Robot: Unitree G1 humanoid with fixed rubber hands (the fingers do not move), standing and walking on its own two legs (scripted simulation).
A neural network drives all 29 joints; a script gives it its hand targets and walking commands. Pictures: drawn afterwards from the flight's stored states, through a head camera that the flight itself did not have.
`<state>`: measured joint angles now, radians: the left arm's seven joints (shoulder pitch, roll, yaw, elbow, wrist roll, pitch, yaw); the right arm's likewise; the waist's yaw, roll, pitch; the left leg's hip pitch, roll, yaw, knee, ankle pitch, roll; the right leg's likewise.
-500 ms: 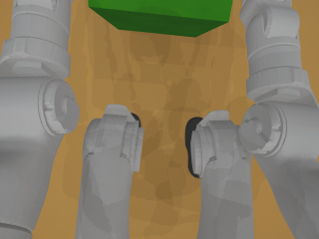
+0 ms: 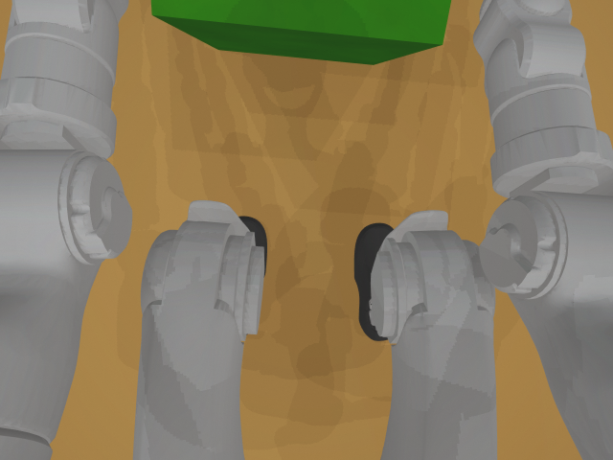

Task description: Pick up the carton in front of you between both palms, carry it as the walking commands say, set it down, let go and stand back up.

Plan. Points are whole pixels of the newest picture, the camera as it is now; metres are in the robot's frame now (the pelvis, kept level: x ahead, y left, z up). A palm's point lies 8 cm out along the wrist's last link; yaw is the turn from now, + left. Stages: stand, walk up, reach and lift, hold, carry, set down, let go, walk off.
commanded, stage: set down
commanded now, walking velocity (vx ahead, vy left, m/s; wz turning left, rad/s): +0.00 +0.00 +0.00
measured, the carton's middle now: out of the picture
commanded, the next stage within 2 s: let go in 1.16 s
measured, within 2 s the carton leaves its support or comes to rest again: neither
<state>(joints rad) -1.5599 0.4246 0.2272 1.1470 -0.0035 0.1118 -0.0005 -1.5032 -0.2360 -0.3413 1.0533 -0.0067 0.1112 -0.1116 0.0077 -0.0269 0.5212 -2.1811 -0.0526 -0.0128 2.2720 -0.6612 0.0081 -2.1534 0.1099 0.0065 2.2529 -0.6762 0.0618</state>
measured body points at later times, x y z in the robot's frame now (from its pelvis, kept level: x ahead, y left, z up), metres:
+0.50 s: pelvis -0.01 +0.00 +0.07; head +0.35 +0.03 +0.34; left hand +0.58 +0.23 -0.05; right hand +0.58 -0.15 -0.05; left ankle +0.09 +0.11 -0.33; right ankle +0.10 -0.12 -0.33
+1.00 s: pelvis +0.01 +0.00 +0.20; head +0.35 +0.03 +0.49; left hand +0.59 +0.24 +0.10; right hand +0.58 -0.16 +0.09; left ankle +0.09 +0.11 -0.33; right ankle +0.09 -0.12 -0.33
